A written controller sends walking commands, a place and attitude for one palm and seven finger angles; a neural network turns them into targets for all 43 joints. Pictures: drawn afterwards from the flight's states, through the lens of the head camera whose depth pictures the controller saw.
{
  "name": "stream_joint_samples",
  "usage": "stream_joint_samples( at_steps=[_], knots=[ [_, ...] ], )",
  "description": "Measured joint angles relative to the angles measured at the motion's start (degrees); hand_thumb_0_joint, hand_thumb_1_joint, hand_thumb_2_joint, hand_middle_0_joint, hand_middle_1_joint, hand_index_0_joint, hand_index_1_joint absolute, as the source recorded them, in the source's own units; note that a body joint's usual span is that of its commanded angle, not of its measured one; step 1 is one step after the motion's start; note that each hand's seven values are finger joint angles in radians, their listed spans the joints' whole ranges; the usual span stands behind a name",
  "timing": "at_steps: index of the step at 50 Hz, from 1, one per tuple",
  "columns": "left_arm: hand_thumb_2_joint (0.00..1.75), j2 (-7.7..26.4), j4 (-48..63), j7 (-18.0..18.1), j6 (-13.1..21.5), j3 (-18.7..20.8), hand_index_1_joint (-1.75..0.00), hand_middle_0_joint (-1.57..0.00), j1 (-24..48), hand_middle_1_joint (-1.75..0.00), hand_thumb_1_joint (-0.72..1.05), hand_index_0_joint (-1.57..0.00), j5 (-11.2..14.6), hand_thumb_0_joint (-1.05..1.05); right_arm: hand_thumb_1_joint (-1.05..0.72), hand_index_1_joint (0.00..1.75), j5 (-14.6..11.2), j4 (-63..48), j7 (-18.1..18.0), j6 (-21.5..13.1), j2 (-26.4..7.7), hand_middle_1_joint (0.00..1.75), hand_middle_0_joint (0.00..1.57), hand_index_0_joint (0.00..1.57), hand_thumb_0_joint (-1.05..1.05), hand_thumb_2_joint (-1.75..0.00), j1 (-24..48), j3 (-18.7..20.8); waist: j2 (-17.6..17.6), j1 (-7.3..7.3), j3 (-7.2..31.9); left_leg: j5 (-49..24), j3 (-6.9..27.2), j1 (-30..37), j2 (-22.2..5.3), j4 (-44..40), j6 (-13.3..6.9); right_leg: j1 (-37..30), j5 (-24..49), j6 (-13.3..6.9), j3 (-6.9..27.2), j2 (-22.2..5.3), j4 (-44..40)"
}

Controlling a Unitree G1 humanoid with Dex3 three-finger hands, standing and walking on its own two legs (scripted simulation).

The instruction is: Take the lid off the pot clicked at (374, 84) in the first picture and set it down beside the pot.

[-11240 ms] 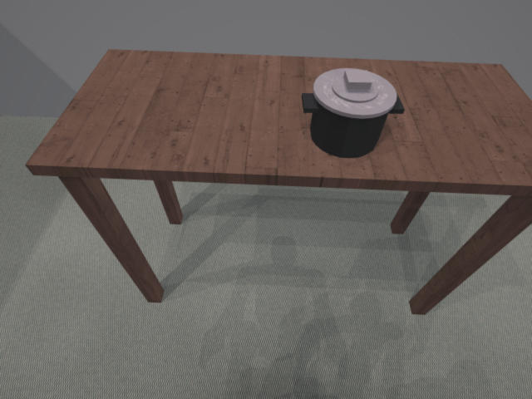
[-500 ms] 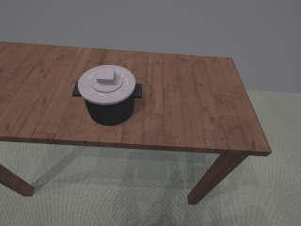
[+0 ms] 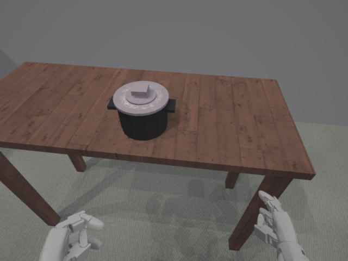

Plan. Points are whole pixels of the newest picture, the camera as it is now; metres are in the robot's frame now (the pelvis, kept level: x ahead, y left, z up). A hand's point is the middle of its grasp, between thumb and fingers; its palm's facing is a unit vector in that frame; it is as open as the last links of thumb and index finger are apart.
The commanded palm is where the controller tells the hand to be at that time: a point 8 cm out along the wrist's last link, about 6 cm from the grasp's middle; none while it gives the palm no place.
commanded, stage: lift the closed hand beside the body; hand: left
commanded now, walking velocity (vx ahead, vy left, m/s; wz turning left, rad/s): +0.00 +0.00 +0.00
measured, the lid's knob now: (140, 89) +0.51 +0.15 +0.14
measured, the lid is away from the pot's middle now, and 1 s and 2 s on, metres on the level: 0.00 0.00 0.00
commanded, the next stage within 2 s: raise the hand higher, near the body in 0.12 s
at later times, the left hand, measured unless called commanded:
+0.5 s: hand (65, 225) +0.16 +0.23 +0.08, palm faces +0.23 -0.87 -0.44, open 3.1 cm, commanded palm +0.10 +0.27 +0.11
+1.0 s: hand (59, 193) +0.19 +0.23 +0.14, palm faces +0.31 -0.85 -0.43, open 3.1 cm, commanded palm +0.14 +0.27 +0.17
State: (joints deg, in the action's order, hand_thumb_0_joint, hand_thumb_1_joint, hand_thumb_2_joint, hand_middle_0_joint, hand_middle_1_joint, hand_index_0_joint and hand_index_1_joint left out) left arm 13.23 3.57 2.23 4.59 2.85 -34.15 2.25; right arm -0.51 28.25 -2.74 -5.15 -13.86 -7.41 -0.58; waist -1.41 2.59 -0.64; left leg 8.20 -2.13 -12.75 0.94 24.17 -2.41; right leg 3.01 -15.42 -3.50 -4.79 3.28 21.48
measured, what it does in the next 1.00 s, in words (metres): stands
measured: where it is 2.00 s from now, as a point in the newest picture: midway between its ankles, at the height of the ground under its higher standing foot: outside the picture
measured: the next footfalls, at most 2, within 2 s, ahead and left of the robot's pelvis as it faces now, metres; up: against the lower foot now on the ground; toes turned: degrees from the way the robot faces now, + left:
none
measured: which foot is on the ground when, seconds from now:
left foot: down 0.00-1.00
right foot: down 0.00-1.00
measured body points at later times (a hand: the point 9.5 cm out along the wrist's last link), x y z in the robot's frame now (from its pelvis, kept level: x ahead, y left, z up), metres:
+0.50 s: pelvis +0.02 -0.01 +0.00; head +0.00 -0.03 +0.45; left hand +0.14 +0.27 +0.10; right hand +0.19 -0.23 -0.08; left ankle +0.06 +0.09 -0.74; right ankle -0.03 -0.07 -0.74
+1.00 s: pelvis +0.02 +0.00 +0.00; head +0.00 -0.02 +0.45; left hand +0.16 +0.27 +0.17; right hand +0.22 -0.21 -0.07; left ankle +0.06 +0.09 -0.74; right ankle -0.03 -0.07 -0.74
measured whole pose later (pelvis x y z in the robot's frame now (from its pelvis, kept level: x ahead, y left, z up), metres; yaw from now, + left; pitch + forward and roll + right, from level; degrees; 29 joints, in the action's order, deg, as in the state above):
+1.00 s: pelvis +0.02 +0.00 +0.00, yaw -1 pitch -4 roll +0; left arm 19.4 27.4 3.6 7.1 14.4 -35.8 3.4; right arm -0.9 33.2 -3.1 -5.1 -12.1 -9.8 -1.1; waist -3.6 4.0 -1.4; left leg 9.9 -3.0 -9.2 0.9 23.4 -2.2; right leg -0.9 -16.0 -3.5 -3.6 3.3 19.2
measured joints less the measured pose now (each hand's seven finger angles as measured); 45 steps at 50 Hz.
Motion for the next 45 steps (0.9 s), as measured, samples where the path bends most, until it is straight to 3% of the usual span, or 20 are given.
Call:
stream_joint_samples(
  at_steps=[6, 13, 31, 45],
  knots=[
    [0.9, 1.6, 5.2, 0.4, 0.2, 2.3, -1.33, -1.14, -2.5, -1.33, 0.9, -1.14, 0.2, 0.01, -0.9, 0.3, 0.4, 1.7, -0.7, 0.4, 0.7, 0.3, 0.2, 0.2, 0.01, -0.9, -2.0, -0.9, -0.7, 0.88, -1.0, -0.3, 0.5, 1.2, -0.2, -0.7, 0.3, -1.8, 0.7, -0.4, -0.4, 0.4, -1.7],
    [0.9, 3.3, 10.4, 0.6, 0.5, 5.6, -1.45, -1.26, -5.5, -1.45, 0.9, -1.25, 0.1, 0.01, -0.9, 0.3, 0.4, 5.3, -0.7, 0.9, 2.2, 0.3, 0.21, 0.21, 0.01, -0.9, -4.6, -1.0, -1.7, 0.57, -1.3, 0.1, 0.0, 2.7, -0.3, -1.4, 0.4, -3.1, 0.6, -0.4, 0.3, 0.4, -2.4],
    [0.9, 5.3, 18.3, 1.1, 1.6, 9.1, -1.5, -1.3, -7.4, -1.49, 0.89, -1.29, 0.1, 0.01, -0.9, 0.3, -0.5, 5.6, -1.2, -0.2, 0.7, 0.3, 0.2, 0.2, 0.01, -0.9, -3.0, 1.3, -1.8, 0.5, -0.4, 1.3, -1.2, 3.5, -0.3, -1.5, 0.4, -3.6, -0.3, -0.3, 1.5, 0.2, -2.6],
    [0.9, 5.9, 22.5, 1.2, 2.2, 11.1, -1.5, -1.3, -3.5, -1.49, 0.89, -1.3, 0.9, 0.01, -0.9, 0.3, -0.5, 4.4, -0.6, 0.1, 1.7, 0.3, 0.2, 0.2, 0.01, -0.9, -1.8, 0.0, -1.8, 1.4, -0.5, 1.7, -0.9, 3.5, -0.1, -1.0, 0.3, -3.8, -0.5, -0.1, 1.3, 0.1, -2.4]
  ],
)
